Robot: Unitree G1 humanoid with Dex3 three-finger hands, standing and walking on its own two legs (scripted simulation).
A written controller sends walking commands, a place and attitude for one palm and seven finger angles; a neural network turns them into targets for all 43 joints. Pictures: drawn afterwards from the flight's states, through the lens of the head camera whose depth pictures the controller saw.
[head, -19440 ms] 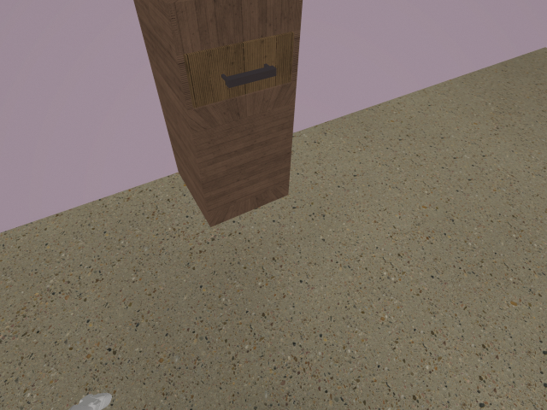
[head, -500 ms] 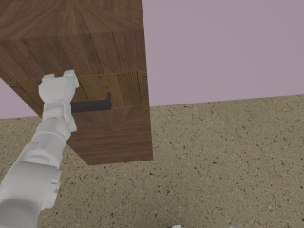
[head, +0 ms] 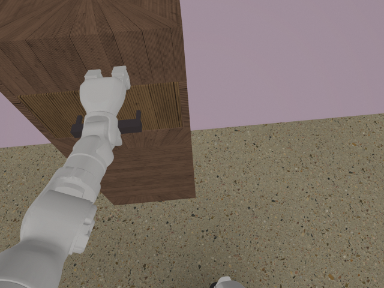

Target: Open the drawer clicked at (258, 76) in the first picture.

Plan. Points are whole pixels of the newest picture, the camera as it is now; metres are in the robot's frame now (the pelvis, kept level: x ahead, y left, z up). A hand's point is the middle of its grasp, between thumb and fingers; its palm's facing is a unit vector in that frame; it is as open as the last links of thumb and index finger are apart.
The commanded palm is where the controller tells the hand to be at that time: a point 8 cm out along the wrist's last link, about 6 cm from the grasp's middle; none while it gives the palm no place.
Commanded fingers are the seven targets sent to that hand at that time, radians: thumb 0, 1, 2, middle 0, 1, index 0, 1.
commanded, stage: move the hooked fingers above the handle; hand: left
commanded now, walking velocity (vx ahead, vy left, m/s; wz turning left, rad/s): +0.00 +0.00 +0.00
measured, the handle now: (108, 122) +0.53 +0.21 -0.02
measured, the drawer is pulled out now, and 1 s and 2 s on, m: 0.00 0.00 0.00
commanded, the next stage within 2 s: lift the fingers back up to retry in 0.32 s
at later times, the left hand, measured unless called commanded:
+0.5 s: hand (96, 125) +0.47 +0.21 +0.04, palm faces +0.11 -0.04 -0.99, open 13.8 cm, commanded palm +0.47 +0.22 +0.09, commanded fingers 0.00 -0.50 0.30 -0.30 -1.20 -0.30 -1.20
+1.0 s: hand (99, 135) +0.46 +0.21 +0.02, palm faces -0.10 -0.03 -0.99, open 13.8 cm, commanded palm +0.46 +0.22 +0.09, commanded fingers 0.00 -0.50 0.30 -0.30 -1.20 -0.30 -1.20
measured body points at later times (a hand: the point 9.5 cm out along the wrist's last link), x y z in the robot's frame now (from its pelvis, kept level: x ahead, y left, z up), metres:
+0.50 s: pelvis -0.01 -0.01 -0.02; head +0.10 -0.01 +0.42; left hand +0.46 +0.21 +0.09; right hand +0.03 -0.31 -0.14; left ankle -0.04 +0.06 -0.71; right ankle +0.03 -0.08 -0.71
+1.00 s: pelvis -0.01 -0.01 -0.01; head +0.09 -0.02 +0.43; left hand +0.45 +0.21 +0.08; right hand +0.04 -0.28 -0.13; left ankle -0.04 +0.06 -0.71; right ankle +0.03 -0.08 -0.71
